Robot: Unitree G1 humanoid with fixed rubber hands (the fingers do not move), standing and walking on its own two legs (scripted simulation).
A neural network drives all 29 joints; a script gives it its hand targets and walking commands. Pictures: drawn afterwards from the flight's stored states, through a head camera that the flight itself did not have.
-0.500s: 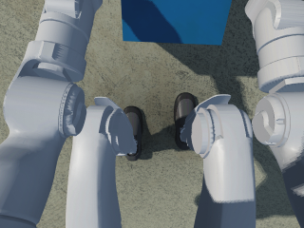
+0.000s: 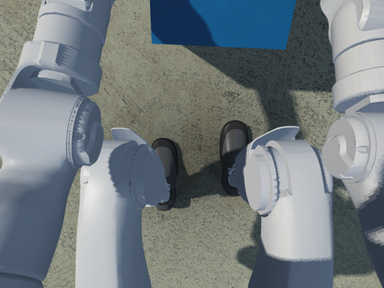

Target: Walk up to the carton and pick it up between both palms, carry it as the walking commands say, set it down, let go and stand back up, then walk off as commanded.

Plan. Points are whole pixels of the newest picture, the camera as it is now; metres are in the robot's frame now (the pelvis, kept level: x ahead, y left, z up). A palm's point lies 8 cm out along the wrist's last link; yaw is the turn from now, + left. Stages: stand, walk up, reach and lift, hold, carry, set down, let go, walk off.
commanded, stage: set down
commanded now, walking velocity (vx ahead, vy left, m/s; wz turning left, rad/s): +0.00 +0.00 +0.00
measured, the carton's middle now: out of the picture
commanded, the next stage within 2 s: none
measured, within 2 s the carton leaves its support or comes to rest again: rests again in 0.48 s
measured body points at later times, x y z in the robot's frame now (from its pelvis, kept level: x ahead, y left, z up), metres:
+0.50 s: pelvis +0.01 +0.00 -0.02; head +0.39 -0.03 +0.20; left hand +0.61 +0.09 -0.20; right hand +0.57 -0.23 -0.20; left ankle +0.10 +0.09 -0.35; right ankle +0.13 -0.10 -0.35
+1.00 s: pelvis +0.02 +0.00 -0.02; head +0.40 -0.02 +0.19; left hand +0.61 +0.09 -0.21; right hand +0.58 -0.23 -0.21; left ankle +0.10 +0.09 -0.35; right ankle +0.13 -0.10 -0.35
